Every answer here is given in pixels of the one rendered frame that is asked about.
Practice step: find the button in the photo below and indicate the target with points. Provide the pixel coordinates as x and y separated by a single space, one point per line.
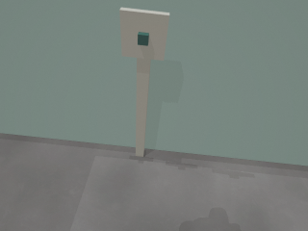
143 38

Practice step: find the panel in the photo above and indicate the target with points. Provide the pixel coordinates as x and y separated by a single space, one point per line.
133 21

